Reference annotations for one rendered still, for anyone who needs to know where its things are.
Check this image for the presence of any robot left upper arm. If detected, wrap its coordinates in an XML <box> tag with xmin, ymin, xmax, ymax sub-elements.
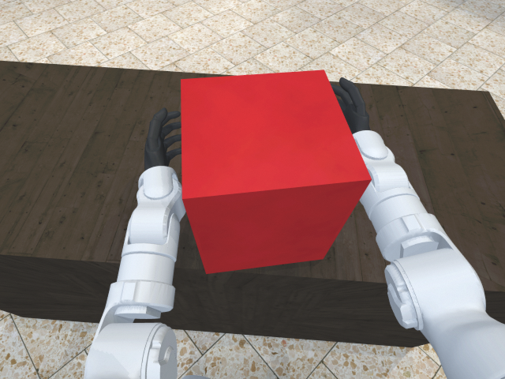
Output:
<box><xmin>85</xmin><ymin>323</ymin><xmax>178</xmax><ymax>379</ymax></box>

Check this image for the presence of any pedestal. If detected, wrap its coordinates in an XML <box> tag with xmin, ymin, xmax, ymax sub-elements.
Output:
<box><xmin>0</xmin><ymin>61</ymin><xmax>505</xmax><ymax>347</ymax></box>

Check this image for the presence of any robot left hand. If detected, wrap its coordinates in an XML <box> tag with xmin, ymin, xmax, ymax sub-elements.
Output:
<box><xmin>144</xmin><ymin>107</ymin><xmax>181</xmax><ymax>171</ymax></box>

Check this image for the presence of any robot right hand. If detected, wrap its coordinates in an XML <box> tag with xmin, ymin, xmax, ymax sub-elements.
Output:
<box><xmin>331</xmin><ymin>77</ymin><xmax>370</xmax><ymax>134</ymax></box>

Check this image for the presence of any robot right upper arm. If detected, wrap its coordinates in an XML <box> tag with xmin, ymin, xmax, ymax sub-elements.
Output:
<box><xmin>384</xmin><ymin>247</ymin><xmax>505</xmax><ymax>379</ymax></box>

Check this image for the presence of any carton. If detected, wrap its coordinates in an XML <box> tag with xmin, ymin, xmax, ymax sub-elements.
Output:
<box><xmin>181</xmin><ymin>69</ymin><xmax>372</xmax><ymax>274</ymax></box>

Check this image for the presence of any right robot forearm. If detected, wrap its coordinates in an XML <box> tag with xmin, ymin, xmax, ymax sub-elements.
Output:
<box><xmin>353</xmin><ymin>130</ymin><xmax>486</xmax><ymax>310</ymax></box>

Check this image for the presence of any left robot forearm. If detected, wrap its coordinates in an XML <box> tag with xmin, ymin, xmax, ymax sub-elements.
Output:
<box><xmin>84</xmin><ymin>166</ymin><xmax>186</xmax><ymax>379</ymax></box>

